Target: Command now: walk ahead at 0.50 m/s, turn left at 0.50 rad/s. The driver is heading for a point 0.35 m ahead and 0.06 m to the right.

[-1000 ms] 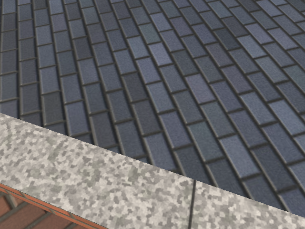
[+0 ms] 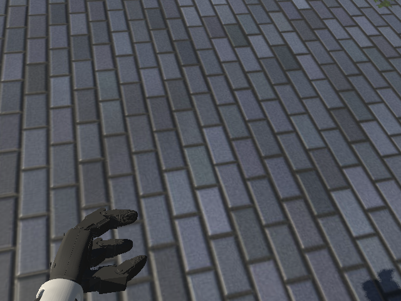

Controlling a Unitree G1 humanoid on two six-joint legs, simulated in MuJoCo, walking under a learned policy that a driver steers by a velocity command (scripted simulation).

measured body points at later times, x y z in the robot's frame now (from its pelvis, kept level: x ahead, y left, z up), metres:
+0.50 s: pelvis +0.25 -0.02 +0.00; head +0.28 -0.02 +0.45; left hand +0.25 +0.24 -0.13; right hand +0.49 -0.22 -0.09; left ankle +0.36 +0.13 -0.71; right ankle +0.22 -0.10 -0.74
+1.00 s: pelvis +0.30 +0.03 -0.01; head +0.31 +0.03 +0.44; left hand +0.36 +0.28 -0.15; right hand +0.46 -0.21 -0.12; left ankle +0.35 +0.12 -0.74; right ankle +0.22 -0.10 -0.74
